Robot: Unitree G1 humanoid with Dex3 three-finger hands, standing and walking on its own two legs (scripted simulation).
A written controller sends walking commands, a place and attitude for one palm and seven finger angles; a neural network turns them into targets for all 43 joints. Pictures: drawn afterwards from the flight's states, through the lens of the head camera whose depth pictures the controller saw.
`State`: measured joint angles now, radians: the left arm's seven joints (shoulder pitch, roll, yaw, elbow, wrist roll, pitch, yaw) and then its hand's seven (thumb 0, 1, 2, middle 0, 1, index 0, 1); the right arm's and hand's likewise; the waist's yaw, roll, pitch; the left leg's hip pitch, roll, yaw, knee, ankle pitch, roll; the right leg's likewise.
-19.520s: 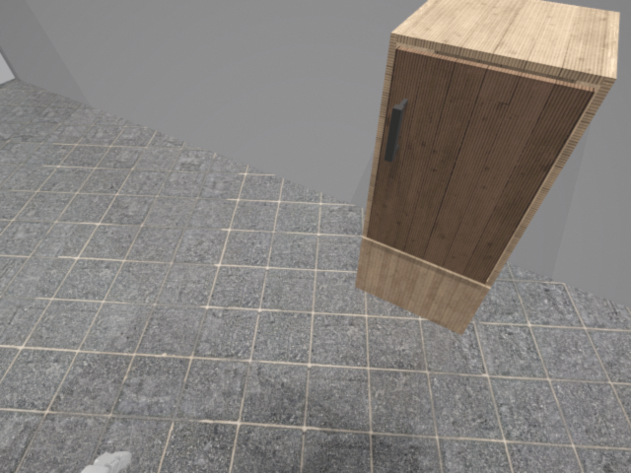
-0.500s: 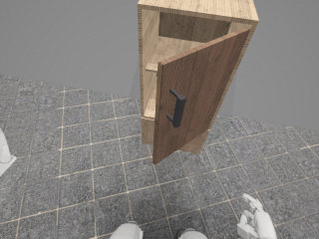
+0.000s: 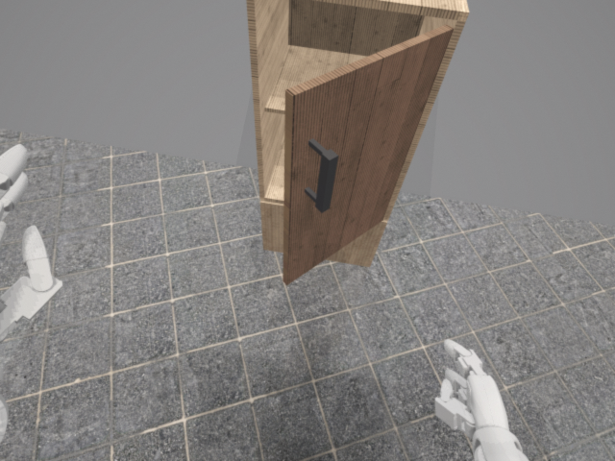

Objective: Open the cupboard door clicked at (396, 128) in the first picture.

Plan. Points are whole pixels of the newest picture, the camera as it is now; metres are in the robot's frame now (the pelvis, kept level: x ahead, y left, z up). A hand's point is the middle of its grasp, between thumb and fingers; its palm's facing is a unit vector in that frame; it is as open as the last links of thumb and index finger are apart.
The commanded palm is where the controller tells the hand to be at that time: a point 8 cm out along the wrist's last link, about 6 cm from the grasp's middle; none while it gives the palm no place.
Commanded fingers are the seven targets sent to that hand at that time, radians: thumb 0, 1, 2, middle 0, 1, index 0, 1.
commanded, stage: stop stepping back and stand still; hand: left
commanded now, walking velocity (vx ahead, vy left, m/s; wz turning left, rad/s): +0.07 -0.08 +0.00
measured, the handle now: (318, 176) +0.58 +0.03 -0.02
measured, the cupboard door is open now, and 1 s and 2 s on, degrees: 48 48 48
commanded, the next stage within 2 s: let the arm hang, fingers relaxed in 1.26 s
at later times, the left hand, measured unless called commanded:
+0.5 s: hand (84, 408) +0.14 +0.19 +0.17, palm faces +0.39 -0.79 -0.47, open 7.4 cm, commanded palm +0.09 +0.23 +0.17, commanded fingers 0.00 0.90 0.90 -0.20 -0.30 -0.20 -0.30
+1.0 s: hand (43, 422) +0.13 +0.22 +0.14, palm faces +0.36 -0.82 -0.44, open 7.4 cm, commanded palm +0.08 +0.26 +0.17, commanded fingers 0.00 0.90 0.90 -0.20 -0.30 -0.20 -0.30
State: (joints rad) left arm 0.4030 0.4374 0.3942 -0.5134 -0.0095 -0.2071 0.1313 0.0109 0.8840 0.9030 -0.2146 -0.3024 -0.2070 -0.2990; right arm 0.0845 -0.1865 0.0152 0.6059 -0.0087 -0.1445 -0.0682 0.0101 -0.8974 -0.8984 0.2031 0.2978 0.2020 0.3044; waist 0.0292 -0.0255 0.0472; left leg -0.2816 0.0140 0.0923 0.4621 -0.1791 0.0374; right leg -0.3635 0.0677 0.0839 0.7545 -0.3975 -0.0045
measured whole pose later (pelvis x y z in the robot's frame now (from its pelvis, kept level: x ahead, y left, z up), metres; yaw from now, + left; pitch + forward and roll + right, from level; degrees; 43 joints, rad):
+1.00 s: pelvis -0.09 -0.02 +0.00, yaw -5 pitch -1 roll +0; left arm 0.51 0.36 0.37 -0.37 -0.01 -0.19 0.15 0.01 0.89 0.90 -0.21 -0.30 -0.21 -0.30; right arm 0.23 -0.20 0.03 0.64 -0.01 -0.15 -0.07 0.01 -0.90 -0.90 0.20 0.30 0.20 0.30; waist 0.01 0.00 0.00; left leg -0.20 0.00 0.07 0.44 -0.22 0.02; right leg -0.24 0.01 -0.05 0.45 -0.19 -0.03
